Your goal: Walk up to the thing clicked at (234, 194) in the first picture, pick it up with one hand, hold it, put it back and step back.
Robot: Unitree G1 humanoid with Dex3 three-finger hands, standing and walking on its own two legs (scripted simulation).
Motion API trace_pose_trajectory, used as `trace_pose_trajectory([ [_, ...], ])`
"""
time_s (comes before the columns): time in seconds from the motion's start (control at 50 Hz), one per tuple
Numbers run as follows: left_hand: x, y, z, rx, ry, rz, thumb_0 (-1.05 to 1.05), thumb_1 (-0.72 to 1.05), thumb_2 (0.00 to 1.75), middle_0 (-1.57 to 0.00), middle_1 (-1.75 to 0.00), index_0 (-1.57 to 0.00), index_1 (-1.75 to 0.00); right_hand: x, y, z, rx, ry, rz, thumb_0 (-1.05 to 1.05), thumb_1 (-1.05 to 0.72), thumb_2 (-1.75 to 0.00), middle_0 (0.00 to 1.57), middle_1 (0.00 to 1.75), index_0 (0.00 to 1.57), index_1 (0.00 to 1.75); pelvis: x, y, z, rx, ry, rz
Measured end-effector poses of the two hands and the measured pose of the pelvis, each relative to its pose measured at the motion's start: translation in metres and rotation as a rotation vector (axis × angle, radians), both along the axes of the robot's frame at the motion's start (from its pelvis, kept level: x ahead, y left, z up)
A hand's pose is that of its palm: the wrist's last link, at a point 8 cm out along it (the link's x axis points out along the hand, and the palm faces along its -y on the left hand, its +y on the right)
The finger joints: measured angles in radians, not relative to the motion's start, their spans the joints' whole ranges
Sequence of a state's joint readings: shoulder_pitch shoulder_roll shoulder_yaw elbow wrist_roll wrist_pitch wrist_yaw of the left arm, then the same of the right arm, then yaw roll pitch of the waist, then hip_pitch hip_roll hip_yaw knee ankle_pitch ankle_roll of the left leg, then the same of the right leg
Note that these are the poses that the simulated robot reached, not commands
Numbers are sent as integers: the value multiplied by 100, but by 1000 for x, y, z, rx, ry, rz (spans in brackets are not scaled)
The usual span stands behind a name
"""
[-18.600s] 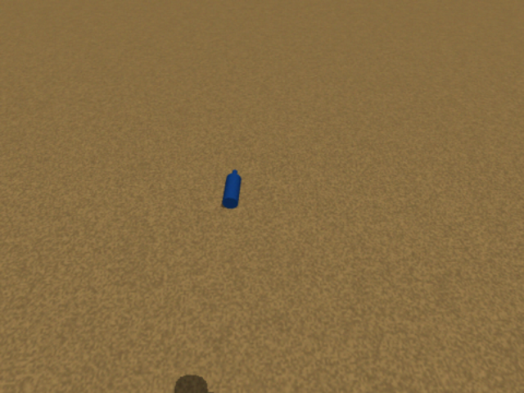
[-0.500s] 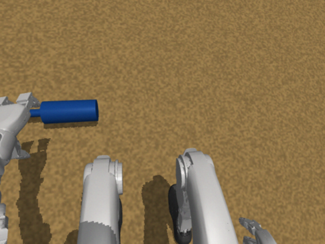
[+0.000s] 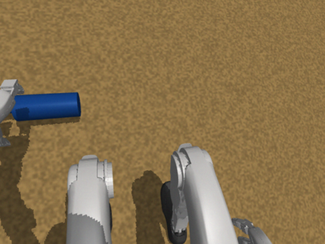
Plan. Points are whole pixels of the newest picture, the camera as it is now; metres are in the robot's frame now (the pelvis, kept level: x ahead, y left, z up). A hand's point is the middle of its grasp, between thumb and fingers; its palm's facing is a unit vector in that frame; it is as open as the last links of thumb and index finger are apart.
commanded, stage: rise first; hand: left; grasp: from above
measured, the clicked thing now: (38, 106) +0.50 +0.31 -0.31
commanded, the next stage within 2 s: none
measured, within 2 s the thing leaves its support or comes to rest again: neither
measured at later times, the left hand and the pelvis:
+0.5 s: hand (11, 115) +0.44 +0.33 -0.18, palm faces -0.47 -0.07 -0.88, open 14.0 cm; pelvis +0.01 +0.00 -0.01, yaw -1 degrees
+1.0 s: hand (16, 111) +0.45 +0.32 -0.19, palm faces -0.46 -0.06 -0.89, open 14.2 cm; pelvis +0.00 +0.00 -0.02, yaw -2 degrees
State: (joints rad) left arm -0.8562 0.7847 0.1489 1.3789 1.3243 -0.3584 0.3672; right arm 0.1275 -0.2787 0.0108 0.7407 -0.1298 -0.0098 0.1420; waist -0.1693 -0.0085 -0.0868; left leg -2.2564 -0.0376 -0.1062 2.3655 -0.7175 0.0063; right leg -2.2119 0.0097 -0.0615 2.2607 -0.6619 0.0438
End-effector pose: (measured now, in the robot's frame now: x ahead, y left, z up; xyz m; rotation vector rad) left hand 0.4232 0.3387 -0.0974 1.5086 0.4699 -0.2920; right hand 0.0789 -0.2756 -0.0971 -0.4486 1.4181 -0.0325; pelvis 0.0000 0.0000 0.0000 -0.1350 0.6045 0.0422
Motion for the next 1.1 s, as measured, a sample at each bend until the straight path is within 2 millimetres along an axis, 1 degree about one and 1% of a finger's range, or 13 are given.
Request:
trace_pose_trajectory([
  [0.18,9,-3,-15,6,0,17,0,-47,95,-12,-98,-13,-98,-4,0,-6,-1,31,-3,0,-91,-90,20,30,21,30,4,-1,-6,-2,8,-5],
  [0.32,15,-6,-21,1,0,26,0,-50,97,-10,-101,-11,-100,-9,0,-6,-1,54,-12,0,-91,-90,20,30,21,30,6,-1,-7,-4,13,-8],
  [0.58,21,-7,-27,-7,1,24,0,-53,100,-8,-104,-9,-103,-15,-1,-5,-10,70,-5,0,-91,-90,20,30,21,30,6,0,-10,-11,13,-11],
  [0.88,30,-12,-32,-2,-14,15,0,-55,102,-8,-104,-8,-104,-19,2,-5,-16,58,-12,0,-92,-90,20,30,21,30,5,2,-15,-20,8,-13],
  [1.1,36,-16,-35,2,0,11,0,-56,103,-8,-104,-8,-105,-29,5,-5,-8,66,-15,0,-92,-90,20,30,21,30,3,2,-17,-21,2,-13],
])
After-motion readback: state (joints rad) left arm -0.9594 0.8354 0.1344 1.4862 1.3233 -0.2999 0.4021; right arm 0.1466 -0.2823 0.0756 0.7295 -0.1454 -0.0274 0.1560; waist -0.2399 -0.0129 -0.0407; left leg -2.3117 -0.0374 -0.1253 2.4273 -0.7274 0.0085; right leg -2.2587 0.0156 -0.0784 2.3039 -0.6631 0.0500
